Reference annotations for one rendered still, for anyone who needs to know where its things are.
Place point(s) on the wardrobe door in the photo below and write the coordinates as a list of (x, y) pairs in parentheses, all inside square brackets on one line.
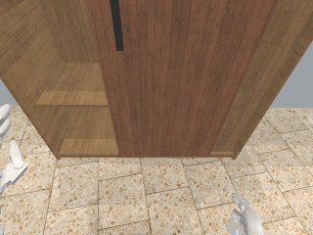
[(285, 28), (183, 62)]

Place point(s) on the left robot hand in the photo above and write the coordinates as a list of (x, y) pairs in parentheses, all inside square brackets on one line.
[(11, 173)]

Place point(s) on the right robot hand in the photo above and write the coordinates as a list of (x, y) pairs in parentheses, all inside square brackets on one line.
[(248, 219)]

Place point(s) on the handle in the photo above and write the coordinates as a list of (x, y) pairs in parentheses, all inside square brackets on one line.
[(116, 22)]

